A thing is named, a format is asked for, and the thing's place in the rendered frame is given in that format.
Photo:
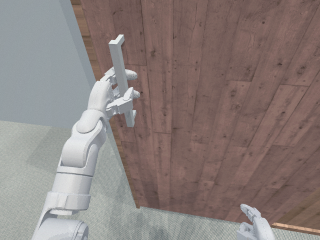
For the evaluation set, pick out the robot left forearm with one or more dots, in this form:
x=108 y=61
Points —
x=72 y=183

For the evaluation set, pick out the left robot upper arm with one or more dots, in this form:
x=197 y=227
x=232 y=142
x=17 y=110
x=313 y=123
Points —
x=62 y=229

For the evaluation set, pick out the robot right hand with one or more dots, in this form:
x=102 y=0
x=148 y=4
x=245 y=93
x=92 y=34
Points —
x=260 y=230

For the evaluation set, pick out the robot left hand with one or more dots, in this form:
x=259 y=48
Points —
x=102 y=98

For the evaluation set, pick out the wardrobe door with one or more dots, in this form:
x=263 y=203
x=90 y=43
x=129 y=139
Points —
x=306 y=214
x=229 y=106

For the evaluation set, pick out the handle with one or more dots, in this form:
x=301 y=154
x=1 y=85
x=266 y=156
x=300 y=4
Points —
x=120 y=73

